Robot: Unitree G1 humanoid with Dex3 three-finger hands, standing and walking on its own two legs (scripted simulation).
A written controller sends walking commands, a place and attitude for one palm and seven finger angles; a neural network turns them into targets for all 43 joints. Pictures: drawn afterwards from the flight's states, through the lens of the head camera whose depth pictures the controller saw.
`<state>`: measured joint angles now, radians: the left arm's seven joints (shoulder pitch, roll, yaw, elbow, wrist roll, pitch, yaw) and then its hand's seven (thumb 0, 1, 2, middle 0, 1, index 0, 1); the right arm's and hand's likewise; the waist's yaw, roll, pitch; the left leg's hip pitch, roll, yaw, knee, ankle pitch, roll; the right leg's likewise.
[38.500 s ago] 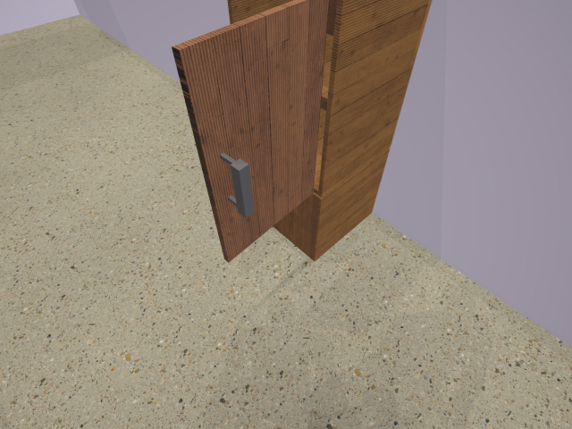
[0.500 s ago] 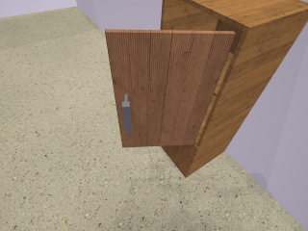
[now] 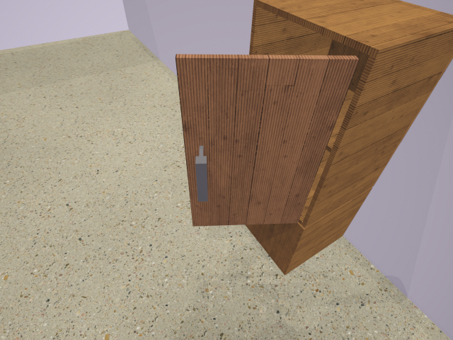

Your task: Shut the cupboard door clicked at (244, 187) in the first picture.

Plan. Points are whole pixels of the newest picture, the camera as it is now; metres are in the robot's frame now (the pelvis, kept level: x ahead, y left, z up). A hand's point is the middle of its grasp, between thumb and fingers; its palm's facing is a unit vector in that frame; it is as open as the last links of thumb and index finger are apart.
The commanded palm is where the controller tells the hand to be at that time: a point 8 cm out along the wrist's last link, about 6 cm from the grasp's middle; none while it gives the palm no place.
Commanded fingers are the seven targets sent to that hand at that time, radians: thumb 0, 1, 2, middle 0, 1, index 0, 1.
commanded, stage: look again from close up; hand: left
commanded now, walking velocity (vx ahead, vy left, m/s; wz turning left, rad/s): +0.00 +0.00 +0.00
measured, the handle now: (202, 173) +0.53 +0.09 -0.05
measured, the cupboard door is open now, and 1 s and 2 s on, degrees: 61 61 61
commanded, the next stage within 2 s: shuffle to correct the standing spot in 0.14 s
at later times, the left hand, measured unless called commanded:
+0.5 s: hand out of the picture -0.03 +0.17 -0.18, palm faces +0.02 -0.99 -0.16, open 7.4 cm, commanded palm none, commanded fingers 0.00 0.90 0.90 -0.20 -0.30 -0.20 -0.30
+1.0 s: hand out of the picture +0.03 +0.10 -0.18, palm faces +0.08 -0.99 -0.10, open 7.4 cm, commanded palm none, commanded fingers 0.00 0.90 0.90 -0.20 -0.30 -0.20 -0.30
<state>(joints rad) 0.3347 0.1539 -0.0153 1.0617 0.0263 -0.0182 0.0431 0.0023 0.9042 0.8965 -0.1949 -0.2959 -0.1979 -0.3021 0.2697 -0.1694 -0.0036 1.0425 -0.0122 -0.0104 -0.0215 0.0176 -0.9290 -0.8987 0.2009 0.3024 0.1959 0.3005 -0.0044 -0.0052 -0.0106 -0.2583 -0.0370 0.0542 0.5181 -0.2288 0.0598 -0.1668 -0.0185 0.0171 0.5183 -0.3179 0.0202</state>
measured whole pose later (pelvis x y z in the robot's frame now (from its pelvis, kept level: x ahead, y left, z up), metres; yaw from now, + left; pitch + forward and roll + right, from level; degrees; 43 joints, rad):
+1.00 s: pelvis +0.05 -0.06 +0.00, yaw +3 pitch -1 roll -1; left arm 0.34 0.15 0.03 1.02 0.03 0.04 -0.01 0.00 0.91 0.90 -0.19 -0.30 -0.20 -0.30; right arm 0.29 -0.12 -0.02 1.08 -0.03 -0.03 -0.05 0.01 -0.92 -0.90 0.20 0.30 0.20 0.30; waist -0.01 -0.05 0.04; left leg -0.23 0.07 0.05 0.53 -0.28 0.00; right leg -0.38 -0.04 -0.06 0.84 -0.43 -0.01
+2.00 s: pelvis +0.08 -0.14 -0.01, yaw +6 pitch -2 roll -1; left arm 0.21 0.20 0.06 0.97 0.03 0.06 0.03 0.00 0.91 0.90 -0.20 -0.30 -0.20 -0.30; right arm 0.23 -0.15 -0.05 0.98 -0.02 0.02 -0.01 0.00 -0.91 -0.90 0.20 0.30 0.19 0.30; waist 0.00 -0.08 0.07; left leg -0.31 -0.03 0.10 0.64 -0.31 0.08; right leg -0.39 -0.10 0.01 0.79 -0.42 0.03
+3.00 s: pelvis +0.08 -0.18 +0.01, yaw +6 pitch -2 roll +0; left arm 0.40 0.07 -0.02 1.13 0.01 -0.02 0.04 0.00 0.90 0.90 -0.19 -0.30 -0.20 -0.30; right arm 0.31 -0.09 0.00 1.17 -0.01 0.01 -0.04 0.01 -0.91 -0.90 0.20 0.30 0.19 0.30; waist 0.00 -0.04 0.02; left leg -0.23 0.00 0.08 0.41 -0.16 0.02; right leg -0.06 0.03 -0.04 0.40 -0.31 -0.04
